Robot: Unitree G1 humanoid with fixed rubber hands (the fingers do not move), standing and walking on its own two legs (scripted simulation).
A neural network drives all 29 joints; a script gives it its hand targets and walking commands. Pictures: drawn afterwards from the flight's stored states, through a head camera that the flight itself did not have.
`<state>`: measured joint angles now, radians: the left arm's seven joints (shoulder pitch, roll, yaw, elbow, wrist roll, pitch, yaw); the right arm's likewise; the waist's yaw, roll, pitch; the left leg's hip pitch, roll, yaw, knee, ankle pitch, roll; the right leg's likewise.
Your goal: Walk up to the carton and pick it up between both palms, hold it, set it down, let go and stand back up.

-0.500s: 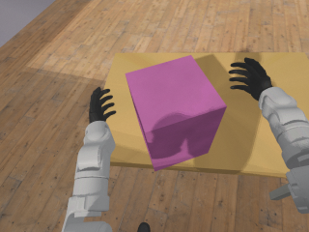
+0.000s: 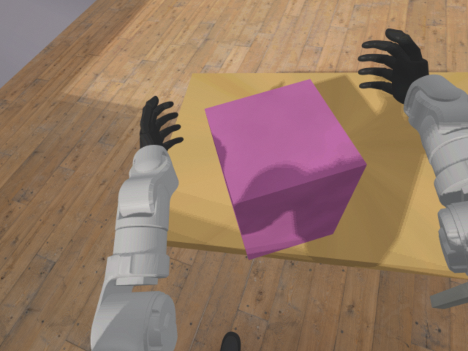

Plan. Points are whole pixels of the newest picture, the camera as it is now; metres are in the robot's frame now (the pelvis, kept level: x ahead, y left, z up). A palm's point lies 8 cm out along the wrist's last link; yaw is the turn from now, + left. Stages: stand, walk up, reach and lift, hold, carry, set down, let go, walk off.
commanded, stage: reach and lift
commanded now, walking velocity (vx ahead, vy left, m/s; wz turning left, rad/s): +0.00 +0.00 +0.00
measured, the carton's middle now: (276, 178) +0.46 +0.05 -0.06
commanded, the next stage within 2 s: none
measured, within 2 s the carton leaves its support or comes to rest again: neither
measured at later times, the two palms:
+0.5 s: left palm (175, 191) +0.36 +0.22 +0.02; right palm (375, 135) +0.50 -0.12 +0.05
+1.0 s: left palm (190, 192) +0.38 +0.20 -0.01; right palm (364, 139) +0.52 -0.12 +0.01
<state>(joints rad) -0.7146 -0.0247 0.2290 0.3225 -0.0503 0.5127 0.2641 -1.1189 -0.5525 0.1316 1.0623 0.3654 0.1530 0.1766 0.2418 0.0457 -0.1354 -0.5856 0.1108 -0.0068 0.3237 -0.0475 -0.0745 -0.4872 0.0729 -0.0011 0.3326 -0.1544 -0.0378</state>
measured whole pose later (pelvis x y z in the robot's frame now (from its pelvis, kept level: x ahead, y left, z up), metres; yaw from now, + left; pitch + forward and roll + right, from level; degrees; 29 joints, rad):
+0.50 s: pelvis -0.01 +0.01 -0.01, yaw -1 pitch +25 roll -2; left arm -0.62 -0.12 0.25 0.64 0.06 0.08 0.22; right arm -1.04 -0.43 -0.01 1.30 0.16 -0.17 0.19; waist 0.26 0.03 -0.20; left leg -0.76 0.11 0.00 0.36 -0.03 -0.06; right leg -0.65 0.07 0.00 0.35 -0.13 -0.03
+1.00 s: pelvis +0.00 +0.01 -0.02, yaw -2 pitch +31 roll -3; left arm -0.67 -0.15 0.25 0.85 0.04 -0.17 0.22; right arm -1.11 -0.41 0.03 1.45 0.17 -0.33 0.14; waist 0.30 0.05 -0.26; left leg -0.92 0.12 0.00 0.49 -0.11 -0.06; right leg -0.81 0.08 0.01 0.46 -0.19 -0.03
